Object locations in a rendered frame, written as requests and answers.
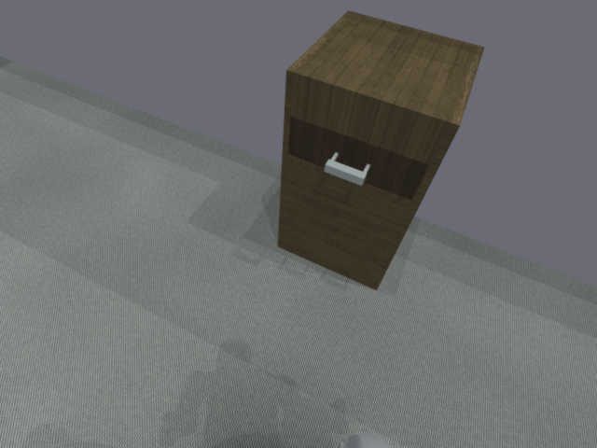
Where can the handle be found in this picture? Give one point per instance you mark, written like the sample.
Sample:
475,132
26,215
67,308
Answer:
345,172

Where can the cabinet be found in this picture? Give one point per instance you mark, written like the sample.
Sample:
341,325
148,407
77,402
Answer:
386,84

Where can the drawer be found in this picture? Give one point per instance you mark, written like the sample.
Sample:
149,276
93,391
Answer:
388,170

